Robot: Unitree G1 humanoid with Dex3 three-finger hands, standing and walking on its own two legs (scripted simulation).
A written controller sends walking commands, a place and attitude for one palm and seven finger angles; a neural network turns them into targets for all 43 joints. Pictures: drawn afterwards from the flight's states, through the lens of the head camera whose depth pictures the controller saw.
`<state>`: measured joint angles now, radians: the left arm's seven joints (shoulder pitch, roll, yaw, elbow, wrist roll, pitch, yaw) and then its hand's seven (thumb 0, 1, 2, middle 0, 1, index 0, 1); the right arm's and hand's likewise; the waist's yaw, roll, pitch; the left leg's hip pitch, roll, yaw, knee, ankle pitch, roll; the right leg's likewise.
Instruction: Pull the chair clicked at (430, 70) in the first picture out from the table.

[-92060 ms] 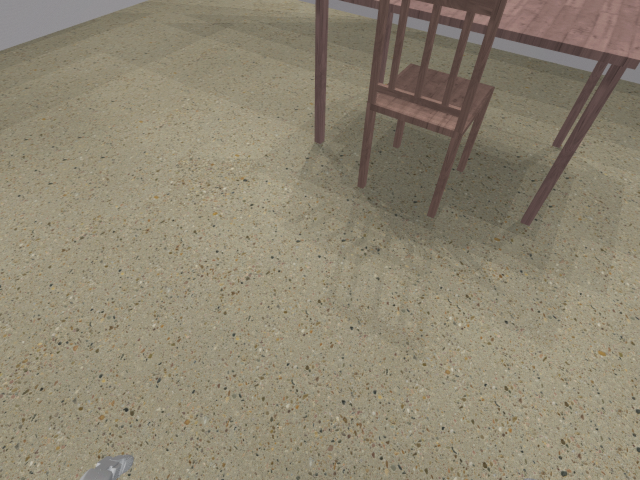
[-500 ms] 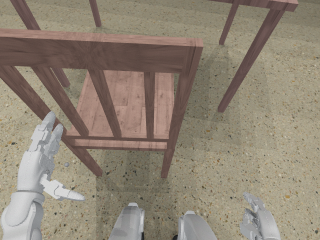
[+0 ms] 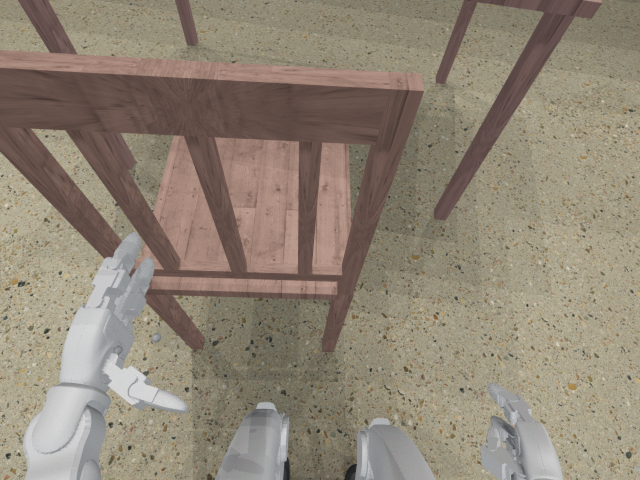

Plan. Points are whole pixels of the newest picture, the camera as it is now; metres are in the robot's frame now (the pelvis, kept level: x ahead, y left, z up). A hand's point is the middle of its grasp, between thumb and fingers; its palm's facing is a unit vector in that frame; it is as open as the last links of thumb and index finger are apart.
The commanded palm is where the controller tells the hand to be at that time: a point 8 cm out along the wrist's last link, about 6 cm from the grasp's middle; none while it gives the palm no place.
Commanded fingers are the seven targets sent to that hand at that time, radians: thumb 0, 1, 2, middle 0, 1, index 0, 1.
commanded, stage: aim the fingers beside a spindle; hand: left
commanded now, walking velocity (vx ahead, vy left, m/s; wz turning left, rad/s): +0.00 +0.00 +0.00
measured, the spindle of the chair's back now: (223, 216) +0.43 +0.15 +0.03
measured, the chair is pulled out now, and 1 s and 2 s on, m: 0.34 0.34 0.34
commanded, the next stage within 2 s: push the fingers through the gap in 1.82 s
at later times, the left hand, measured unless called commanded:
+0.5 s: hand (135, 329) +0.27 +0.21 +0.04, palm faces +0.02 -1.00 -0.08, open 16.9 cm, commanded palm +0.25 +0.27 +0.03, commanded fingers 0.00 -0.50 0.30 -0.06 -0.08 -0.06 -0.08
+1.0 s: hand (140, 335) +0.28 +0.22 +0.00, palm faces +0.05 -1.00 -0.03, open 16.9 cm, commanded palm +0.26 +0.26 +0.03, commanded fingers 0.00 -0.50 0.30 -0.06 -0.08 -0.06 -0.08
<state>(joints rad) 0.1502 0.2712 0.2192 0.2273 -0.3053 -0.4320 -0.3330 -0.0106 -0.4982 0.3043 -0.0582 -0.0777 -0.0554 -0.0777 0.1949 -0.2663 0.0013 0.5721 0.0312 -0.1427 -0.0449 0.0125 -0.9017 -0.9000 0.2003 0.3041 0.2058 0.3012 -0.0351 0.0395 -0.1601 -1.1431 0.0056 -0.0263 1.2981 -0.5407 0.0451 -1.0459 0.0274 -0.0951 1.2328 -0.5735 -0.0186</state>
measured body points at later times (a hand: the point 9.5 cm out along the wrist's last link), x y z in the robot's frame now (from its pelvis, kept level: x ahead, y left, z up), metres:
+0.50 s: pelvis +0.00 +0.01 +0.00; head +0.10 +0.04 +0.44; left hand +0.27 +0.27 +0.05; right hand +0.18 -0.23 -0.09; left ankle +0.04 +0.09 -0.62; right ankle +0.01 -0.12 -0.62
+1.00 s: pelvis +0.00 +0.00 +0.00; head +0.11 +0.02 +0.43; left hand +0.27 +0.28 +0.01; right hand +0.17 -0.25 -0.09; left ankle +0.04 +0.09 -0.62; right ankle +0.01 -0.12 -0.62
